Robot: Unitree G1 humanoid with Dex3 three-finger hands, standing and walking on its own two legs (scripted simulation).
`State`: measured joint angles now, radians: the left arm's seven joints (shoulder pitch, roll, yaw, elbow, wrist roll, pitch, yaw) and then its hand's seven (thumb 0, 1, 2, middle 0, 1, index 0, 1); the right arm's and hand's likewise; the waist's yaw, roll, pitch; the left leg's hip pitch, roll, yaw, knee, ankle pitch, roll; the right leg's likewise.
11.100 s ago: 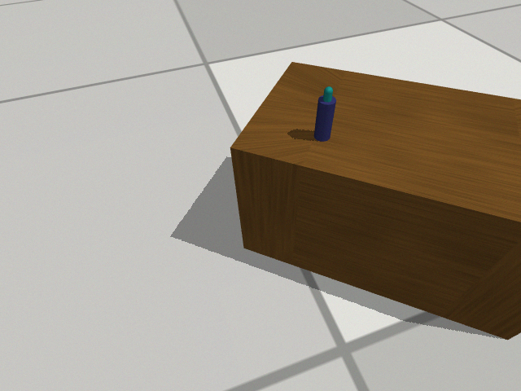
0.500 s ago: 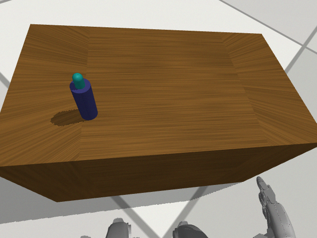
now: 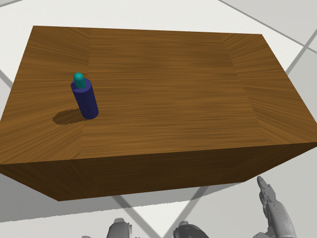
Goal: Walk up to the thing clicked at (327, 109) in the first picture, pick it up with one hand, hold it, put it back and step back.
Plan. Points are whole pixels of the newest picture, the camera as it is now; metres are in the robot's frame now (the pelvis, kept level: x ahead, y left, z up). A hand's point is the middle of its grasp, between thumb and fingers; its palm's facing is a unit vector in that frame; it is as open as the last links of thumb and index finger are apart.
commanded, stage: approach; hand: left
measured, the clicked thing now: (84, 96) +0.51 +0.20 -0.01
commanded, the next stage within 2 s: close in in 0.18 s
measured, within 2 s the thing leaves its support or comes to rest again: neither
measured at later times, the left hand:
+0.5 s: hand (65, 107) +0.49 +0.25 -0.03, palm faces +0.17 -0.98 +0.05, open 17.3 cm
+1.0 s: hand (84, 107) +0.49 +0.20 -0.04, palm faces +0.18 -0.98 +0.02, open 17.1 cm
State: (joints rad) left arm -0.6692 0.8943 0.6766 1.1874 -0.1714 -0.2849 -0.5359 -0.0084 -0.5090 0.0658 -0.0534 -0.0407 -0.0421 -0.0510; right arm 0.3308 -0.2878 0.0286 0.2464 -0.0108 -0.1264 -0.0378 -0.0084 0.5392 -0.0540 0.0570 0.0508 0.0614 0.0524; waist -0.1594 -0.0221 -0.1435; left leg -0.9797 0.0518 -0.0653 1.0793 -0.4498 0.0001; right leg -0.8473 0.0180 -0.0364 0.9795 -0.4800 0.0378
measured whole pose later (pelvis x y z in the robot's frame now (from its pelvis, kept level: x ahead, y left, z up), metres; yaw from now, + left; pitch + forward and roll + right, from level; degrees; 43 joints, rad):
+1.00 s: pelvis -0.01 -0.01 -0.05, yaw -1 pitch +26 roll -5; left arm -0.75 0.52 0.47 1.10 -0.04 -0.50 -0.08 -0.01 -0.44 0.06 -0.06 -0.02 -0.06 -0.02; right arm 0.41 -0.28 -0.01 -0.10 -0.08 0.00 0.06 -0.01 0.54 -0.05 0.06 0.05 0.06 0.05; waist -0.26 -0.03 -0.15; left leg -1.23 0.06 -0.08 1.29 -0.51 -0.02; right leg -1.12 0.03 -0.04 1.22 -0.56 0.02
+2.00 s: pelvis -0.01 +0.00 -0.04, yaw -2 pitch +26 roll -5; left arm -0.76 0.50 0.45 1.11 -0.03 -0.52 -0.02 -0.03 -0.28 1.00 -0.91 -1.10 -0.96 -1.13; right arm 0.41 -0.26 0.00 -0.12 -0.08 0.04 0.08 -0.01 0.51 -0.06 0.06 0.05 0.06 0.05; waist -0.26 -0.01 -0.15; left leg -1.23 0.06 -0.06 1.29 -0.52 -0.01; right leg -1.11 0.03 -0.02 1.21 -0.56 0.03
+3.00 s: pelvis -0.01 -0.01 -0.01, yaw -1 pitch +21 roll -4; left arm -0.77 0.47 0.41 1.07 -0.04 -0.41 -0.01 -0.03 -0.33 1.14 -0.85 -1.24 -0.89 -1.28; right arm 0.39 -0.25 -0.01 -0.04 -0.06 0.07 0.04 -0.01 0.53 -0.06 0.06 0.05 0.06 0.05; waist -0.21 -0.01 -0.13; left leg -1.04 0.06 -0.04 1.14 -0.47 -0.01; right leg -0.94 0.02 -0.01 1.07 -0.51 0.03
